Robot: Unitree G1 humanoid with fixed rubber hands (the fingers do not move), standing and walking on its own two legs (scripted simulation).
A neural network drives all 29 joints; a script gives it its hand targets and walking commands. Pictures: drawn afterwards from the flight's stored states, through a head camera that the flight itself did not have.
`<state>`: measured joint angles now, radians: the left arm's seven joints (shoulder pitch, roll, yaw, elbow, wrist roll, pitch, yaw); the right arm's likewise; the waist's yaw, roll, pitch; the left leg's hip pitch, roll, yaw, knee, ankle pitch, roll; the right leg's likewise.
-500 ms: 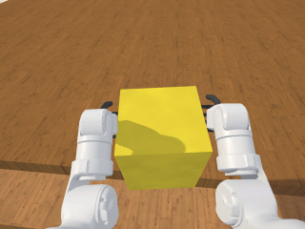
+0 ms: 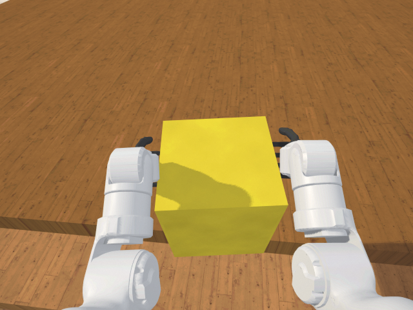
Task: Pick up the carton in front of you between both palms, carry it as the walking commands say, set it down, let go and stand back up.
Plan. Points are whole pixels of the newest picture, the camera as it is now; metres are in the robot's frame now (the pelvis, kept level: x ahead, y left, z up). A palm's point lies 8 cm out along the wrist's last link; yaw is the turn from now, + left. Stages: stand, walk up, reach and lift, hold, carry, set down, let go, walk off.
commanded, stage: carry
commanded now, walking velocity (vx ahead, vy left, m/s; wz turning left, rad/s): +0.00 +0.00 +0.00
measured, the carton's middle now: (216, 191) +0.37 +0.00 +0.02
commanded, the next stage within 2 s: none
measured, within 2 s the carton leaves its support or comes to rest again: neither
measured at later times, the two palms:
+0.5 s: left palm (140, 168) +0.35 +0.14 +0.13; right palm (293, 159) +0.36 -0.14 +0.13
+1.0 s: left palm (146, 126) +0.41 +0.13 +0.18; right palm (299, 118) +0.42 -0.15 +0.19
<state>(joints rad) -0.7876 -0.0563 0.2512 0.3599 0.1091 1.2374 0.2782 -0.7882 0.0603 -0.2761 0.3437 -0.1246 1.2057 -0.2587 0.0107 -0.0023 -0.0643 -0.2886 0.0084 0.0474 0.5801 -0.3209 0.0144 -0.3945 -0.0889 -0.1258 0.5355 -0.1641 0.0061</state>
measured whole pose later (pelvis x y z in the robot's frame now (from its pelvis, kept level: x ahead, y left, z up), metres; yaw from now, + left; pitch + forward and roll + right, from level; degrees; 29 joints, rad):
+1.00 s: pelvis +0.05 -0.02 -0.01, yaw +0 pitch +3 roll +0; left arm -0.88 -0.01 0.25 0.29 0.08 1.32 0.27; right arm -0.90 0.03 -0.25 0.27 -0.10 1.31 -0.28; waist 0.01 0.02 -0.12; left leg -0.27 0.05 0.05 0.62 -0.42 0.01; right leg -0.39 -0.06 -0.14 0.61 -0.26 -0.03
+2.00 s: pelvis +0.65 +0.02 +0.18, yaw +0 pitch +3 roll +2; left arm -1.08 -0.01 0.37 0.32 0.12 1.32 0.26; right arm -1.01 0.06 -0.31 0.20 -0.21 1.31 -0.21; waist -0.03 0.01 0.04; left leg -0.69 -0.03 0.15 0.93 -0.31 0.12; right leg -0.48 0.06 0.10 1.61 -0.36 -0.06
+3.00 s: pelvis +1.25 -0.02 +0.26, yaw -3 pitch +6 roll -1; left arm -0.41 -0.21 0.21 -0.15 0.20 1.22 0.20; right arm -0.43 0.21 -0.21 -0.18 -0.16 1.22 -0.25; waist -0.04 0.02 -0.05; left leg -0.16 0.07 0.17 0.34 -0.27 0.00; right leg -0.48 -0.03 -0.12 0.54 -0.24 0.01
